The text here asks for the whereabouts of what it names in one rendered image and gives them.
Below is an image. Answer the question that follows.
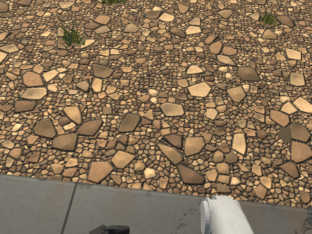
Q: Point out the right robot thigh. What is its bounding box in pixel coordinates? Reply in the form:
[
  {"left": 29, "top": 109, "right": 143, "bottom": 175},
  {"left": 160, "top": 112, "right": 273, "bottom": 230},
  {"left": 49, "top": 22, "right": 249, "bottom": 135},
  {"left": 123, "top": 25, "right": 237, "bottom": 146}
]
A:
[{"left": 200, "top": 195, "right": 254, "bottom": 234}]

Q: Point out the left robot hand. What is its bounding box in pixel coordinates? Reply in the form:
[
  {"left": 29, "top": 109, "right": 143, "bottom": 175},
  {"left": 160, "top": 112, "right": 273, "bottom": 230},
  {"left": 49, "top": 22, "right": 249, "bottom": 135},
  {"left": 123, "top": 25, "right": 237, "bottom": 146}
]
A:
[{"left": 89, "top": 224, "right": 130, "bottom": 234}]

